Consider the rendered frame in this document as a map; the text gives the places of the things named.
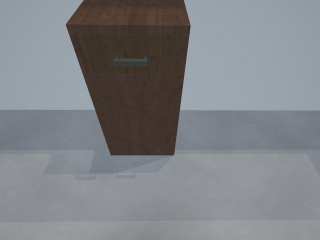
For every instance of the cabinet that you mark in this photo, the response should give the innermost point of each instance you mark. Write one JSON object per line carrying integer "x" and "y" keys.
{"x": 138, "y": 113}

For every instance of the drawer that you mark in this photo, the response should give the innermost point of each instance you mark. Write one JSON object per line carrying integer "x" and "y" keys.
{"x": 99, "y": 51}

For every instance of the handle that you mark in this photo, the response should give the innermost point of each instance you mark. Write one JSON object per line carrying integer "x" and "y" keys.
{"x": 130, "y": 61}

